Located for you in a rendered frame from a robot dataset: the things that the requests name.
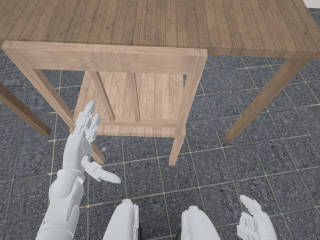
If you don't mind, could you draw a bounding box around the chair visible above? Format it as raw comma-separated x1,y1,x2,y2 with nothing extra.
1,40,208,166

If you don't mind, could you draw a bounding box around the robot left hand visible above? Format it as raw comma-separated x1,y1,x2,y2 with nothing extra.
62,100,121,184

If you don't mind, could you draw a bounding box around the left robot forearm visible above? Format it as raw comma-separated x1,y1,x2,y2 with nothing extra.
35,168,85,240

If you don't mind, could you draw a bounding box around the left robot thigh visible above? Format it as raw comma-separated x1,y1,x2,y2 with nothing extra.
102,203,139,240

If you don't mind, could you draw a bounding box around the robot left shin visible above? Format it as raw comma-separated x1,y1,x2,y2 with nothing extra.
122,199,138,240

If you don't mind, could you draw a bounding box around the robot right hand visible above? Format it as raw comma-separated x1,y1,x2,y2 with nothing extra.
237,195,278,240

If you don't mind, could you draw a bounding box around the table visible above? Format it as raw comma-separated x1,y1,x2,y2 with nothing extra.
0,0,320,142

